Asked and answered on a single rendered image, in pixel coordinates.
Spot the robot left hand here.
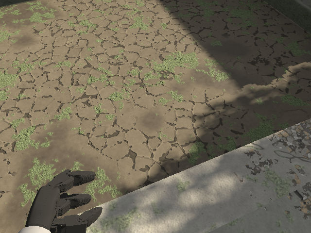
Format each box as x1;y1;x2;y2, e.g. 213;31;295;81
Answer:
25;169;103;233

